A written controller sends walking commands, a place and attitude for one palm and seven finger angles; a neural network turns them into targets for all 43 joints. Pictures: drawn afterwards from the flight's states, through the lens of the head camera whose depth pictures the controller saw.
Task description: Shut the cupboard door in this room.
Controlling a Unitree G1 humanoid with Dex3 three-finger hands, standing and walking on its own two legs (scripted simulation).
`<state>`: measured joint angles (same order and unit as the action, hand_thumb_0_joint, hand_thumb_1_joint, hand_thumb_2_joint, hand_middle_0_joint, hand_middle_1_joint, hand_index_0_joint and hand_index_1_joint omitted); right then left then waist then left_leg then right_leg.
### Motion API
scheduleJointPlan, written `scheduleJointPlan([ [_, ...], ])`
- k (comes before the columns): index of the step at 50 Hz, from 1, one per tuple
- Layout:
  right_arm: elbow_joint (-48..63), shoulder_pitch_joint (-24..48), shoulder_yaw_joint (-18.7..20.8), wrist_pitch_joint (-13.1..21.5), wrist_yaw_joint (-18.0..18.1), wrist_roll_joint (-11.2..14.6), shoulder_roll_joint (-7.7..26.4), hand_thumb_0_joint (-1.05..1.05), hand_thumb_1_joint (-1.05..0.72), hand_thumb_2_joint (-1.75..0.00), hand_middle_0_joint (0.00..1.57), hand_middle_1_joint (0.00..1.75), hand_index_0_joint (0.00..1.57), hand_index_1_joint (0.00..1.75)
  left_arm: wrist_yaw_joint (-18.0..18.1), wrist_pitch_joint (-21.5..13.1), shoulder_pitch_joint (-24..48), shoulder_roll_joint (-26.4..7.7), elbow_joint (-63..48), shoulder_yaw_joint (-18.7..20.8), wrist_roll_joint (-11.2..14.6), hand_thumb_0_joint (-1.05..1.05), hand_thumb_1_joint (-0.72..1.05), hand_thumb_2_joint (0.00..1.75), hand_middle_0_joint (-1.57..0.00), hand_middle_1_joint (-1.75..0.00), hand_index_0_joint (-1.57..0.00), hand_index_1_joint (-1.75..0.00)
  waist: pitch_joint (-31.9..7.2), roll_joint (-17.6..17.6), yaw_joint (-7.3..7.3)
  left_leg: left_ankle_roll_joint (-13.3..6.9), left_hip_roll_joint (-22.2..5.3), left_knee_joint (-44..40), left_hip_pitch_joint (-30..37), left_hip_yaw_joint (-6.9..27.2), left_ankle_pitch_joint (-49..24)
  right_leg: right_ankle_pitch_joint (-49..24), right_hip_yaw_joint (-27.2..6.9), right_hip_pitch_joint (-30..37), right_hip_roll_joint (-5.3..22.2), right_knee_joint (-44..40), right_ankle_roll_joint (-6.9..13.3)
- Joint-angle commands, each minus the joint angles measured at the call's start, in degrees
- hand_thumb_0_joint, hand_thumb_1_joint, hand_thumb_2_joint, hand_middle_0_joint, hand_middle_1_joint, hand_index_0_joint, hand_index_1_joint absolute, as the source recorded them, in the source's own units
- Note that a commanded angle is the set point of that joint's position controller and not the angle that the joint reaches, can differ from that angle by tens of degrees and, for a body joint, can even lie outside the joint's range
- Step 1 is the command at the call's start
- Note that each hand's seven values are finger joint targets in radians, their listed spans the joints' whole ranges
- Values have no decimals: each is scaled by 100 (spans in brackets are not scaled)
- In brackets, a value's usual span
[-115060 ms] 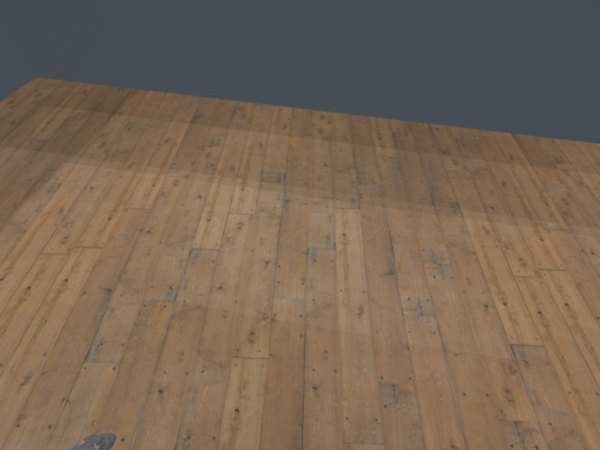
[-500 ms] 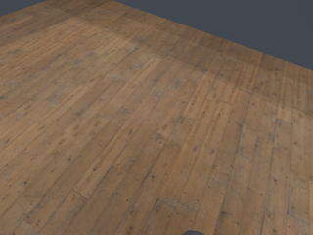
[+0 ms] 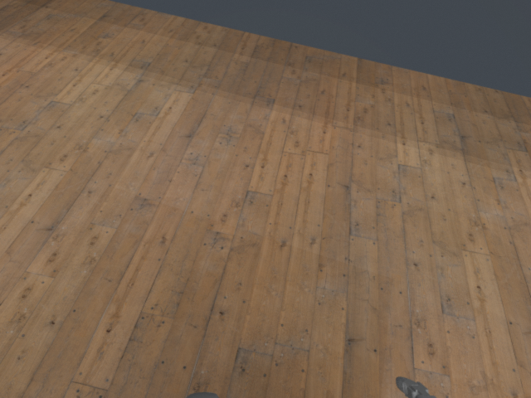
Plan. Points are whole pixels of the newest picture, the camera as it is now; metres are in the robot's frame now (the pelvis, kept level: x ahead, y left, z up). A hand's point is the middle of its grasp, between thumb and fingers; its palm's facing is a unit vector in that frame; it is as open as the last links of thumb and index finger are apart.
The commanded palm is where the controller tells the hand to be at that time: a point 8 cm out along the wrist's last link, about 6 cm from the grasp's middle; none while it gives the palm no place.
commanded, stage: turn to face it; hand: left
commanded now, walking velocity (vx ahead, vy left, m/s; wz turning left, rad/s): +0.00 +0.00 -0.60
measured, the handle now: out of the picture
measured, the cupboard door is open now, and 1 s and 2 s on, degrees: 25 25 25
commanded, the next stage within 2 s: none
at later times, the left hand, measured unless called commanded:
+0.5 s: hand (184, 368) +0.18 +0.15 -0.14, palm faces -0.31 -0.91 -0.28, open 7.4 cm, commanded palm none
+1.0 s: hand (213, 333) +0.24 +0.11 -0.15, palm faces -0.57 -0.79 -0.24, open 7.4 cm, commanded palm none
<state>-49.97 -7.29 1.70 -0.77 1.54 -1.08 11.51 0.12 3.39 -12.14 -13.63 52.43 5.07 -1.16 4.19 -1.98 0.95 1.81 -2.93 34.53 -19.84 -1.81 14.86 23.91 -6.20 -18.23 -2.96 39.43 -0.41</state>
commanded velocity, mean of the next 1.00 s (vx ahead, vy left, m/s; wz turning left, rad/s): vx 0.00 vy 0.00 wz -0.60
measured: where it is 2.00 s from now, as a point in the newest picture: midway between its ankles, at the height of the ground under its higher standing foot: outside the picture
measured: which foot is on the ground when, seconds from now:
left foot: down 0.00-0.32, up 0.34-0.66, down 0.68-1.00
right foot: up 0.00-0.30, down 0.32-0.68, up 0.70-1.00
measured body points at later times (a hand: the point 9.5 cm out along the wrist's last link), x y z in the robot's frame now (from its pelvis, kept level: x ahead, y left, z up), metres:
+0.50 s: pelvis +0.01 -0.02 +0.01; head +0.05 -0.05 +0.46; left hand +0.19 +0.19 -0.12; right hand -0.01 -0.30 -0.14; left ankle +0.04 +0.12 -0.66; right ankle -0.02 -0.12 -0.73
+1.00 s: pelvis +0.03 -0.01 +0.01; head +0.06 -0.03 +0.46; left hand +0.27 +0.15 -0.13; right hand -0.08 -0.25 -0.13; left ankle +0.10 +0.10 -0.73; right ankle -0.06 -0.10 -0.70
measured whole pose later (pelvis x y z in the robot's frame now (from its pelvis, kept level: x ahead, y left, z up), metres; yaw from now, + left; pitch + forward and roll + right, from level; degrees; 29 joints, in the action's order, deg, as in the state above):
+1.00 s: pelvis +0.03 -0.01 +0.01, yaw -37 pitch +0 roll -2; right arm -51.0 -13.0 1.7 -1.5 1.0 -2.0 12.5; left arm -2.2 4.6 -8.6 -14.7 50.2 4.9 -1.4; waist 5.1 1.4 -0.8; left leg 2.0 -10.3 32.2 -14.2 -12.4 17.3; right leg 24.4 4.3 -20.3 1.1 44.4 -2.0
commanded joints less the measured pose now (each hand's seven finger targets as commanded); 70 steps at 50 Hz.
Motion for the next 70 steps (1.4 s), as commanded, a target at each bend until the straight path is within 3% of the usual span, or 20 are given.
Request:
scheduleJointPlan([
  [1, 291, -838, 318, 134, 114, -115, 1402, 0, -90, -90, 20, 30, 20, 30, -96, -117, 377, -597, -730, 183, -5, 0, 90, 90, -20, -30, -20, -30, -702, 1510, -310, -1257, -2264, -1612, 1256, 1933, -2271, 1065, 280, -1458, 286, 2907, -153],
  [5, 407, -450, 253, 101, 93, -111, 1178, 0, -90, -90, 20, 30, 20, 30, -225, -4, 387, -424, -768, 112, 17, 0, 90, 90, -20, -30, -20, -30, -571, 1293, -151, -974, -1708, -1393, 1251, 441, -2608, 471, 717, -1120, 496, 2168, -266],
  [12, 237, -713, 380, 39, -2, -81, 1390, 0, -90, -90, 20, 30, 20, 30, -251, -69, 576, -412, -891, 27, -6, 0, 90, 90, -20, -30, -20, -30, -706, 1526, -302, -779, -1750, -911, 1354, -185, -2725, -77, 1233, -154, 281, 125, -95],
  [14, 270, -514, 405, 20, -27, -42, 1438, 0, -90, -90, 20, 30, 20, 30, -233, -111, 110, -571, -765, 73, -6, 0, 90, 90, -20, -30, -20, -30, -805, 1238, 1, -435, -1580, -281, 887, -464, -2128, -1161, 1258, 804, 271, -1091, 17],
  [15, 348, -453, 391, 11, -61, 10, 1275, 0, -90, -90, 20, 30, 20, 30, -189, -167, -292, -919, -647, 142, -35, 0, 90, 90, -20, -30, -20, -30, -975, 443, 203, -118, -1267, 494, 221, -700, -1151, -1925, 609, 1638, 816, -1689, 215],
  [16, 624, -249, 259, -2, -81, 35, 774, 0, -90, -90, 20, 30, 20, 30, -104, -234, -503, -1538, -574, 257, -86, 0, 90, 90, -20, -30, -20, -30, -845, -1481, 353, 255, -324, 1786, -1381, -1022, 1844, -3624, -1362, 2291, 2282, -1993, 833],
  [17, 721, -118, 210, -99, -42, 29, 880, 0, -90, -90, 20, 30, 20, 30, -40, -201, -718, -1702, -525, 247, 1, 0, 90, 90, -20, -30, -20, -30, -770, -1166, 501, 237, -240, 2753, -1416, -271, 2207, -4079, -1594, 1671, 2726, -1970, 1305],
  [22, 350, -321, 224, -96, -32, 29, 808, 0, -90, -90, 20, 30, 20, 30, 70, -220, 327, -1061, -754, 131, -4, 0, 90, 90, -20, -30, -20, -30, -789, -666, -92, 352, -319, 2948, -1289, 140, 908, -3857, -572, 1316, 1669, -1678, 1090],
  [32, 257, -888, 218, 20, 13, 79, 717, 0, -90, -90, 20, 30, 20, 30, 15, -132, 488, -1037, -656, 177, -1, 0, 90, 90, -20, -30, -20, -30, -714, -452, -363, 209, 76, -705, 830, 13, -153, -2522, -1167, -29, 1196, -1161, 666],
  [34, 294, -1123, 357, 110, 67, -61, 1629, 0, -90, -90, 20, 30, 20, 30, -70, -79, 185, -445, -839, 69, 97, 0, 90, 90, -20, -30, -20, -30, -878, 2076, -330, -697, -2065, -1863, 1787, 2078, -794, 650, 207, -1430, -129, 793, -3],
  [35, 336, -1157, 357, 97, 92, -86, 1685, 0, -90, -90, 20, 30, 20, 30, -100, -85, 345, -617, -878, 77, 27, 0, 90, 90, -20, -30, -20, -30, -796, 1737, -435, -1149, -2564, -1930, 1348, 2334, -848, 1221, 352, -1433, 71, 2008, -60],
  [40, 414, -553, 247, 115, 105, -98, 1180, 0, -90, -90, 20, 30, 20, 30, -248, -8, 391, -429, -700, 113, 9, 0, 90, 90, -20, -30, -20, -30, -590, 1234, -145, -920, -1684, -1486, 1227, 402, -2154, 349, 671, -1284, 473, 2411, -268],
  [50, 197, -632, 433, 15, -15, -45, 1392, 0, -90, -90, 20, 30, 20, 30, -235, -102, 146, -442, -657, 80, -6, 0, 90, 90, -20, -30, -20, -30, -718, 1348, -55, -459, -1667, -407, 868, -565, -1773, -974, 1316, 584, 263, -968, -16],
  [51, 243, -570, 425, 11, -46, 2, 1263, 0, -90, -90, 20, 30, 20, 30, -195, -151, -243, -764, -540, 144, -33, 0, 90, 90, -20, -30, -20, -30, -891, 668, 141, -165, -1412, 339, 313, -748, -1101, -1619, 787, 1401, 649, -1620, 165],
  [52, 494, -498, 304, -17, -83, 34, 751, 0, -90, -90, 20, 30, 20, 30, -109, -237, -427, -1420, -484, 251, -87, 0, 90, 90, -20, -30, -20, -30, -777, -1300, 261, 238, -516, 1624, -1260, -1133, 1568, -2971, -1217, 2192, 2145, -2117, 739],
  [53, 671, -98, 234, -97, -50, 21, 794, 0, -90, -90, 20, 30, 20, 30, -42, -226, -734, -1636, -395, 257, 6, 0, 90, 90, -20, -30, -20, -30, -702, -1238, 496, 245, -274, 2632, -1522, -369, 2250, -3853, -1667, 1629, 2651, -2070, 1249],
  [57, 364, -243, 265, -106, -34, 16, 848, 0, -90, -90, 20, 30, 20, 30, 65, -209, 352, -1055, -642, 146, 1, 0, 90, 90, -20, -30, -20, -30, -587, -793, -91, 320, -409, 3155, -1502, 193, 947, -3065, -826, 1113, 1760, -1919, 1110],
  [66, 433, -232, 215, -52, -23, 69, 697, 0, -90, -90, 20, 30, 20, 30, 21, -195, 194, -1200, -584, 185, -40, 0, 90, 90, -20, -30, -20, -30, -663, -595, -9, 286, 55, 891, -428, -13, 899, -3110, -1322, 748, 1560, -1690, 1142],
  [69, 265, -802, 209, 29, 25, 76, 759, 0, -90, -90, 20, 30, 20, 30, 14, -145, 448, -1085, -606, 175, 18, 0, 90, 90, -20, -30, -20, -30, -796, -543, -322, 212, 95, -780, 808, -31, -186, -2810, -1275, 135, 1181, -1193, 684],
  [70, 232, -966, 247, 95, 53, 31, 1092, 0, -90, -90, 20, 30, 20, 30, -1, -116, 384, -806, -683, 120, 64, 0, 90, 90, -20, -30, -20, -30, -914, 350, -352, -18, -611, -1512, 1445, 664, -356, -1874, -879, -496, 621, -627, 374],
])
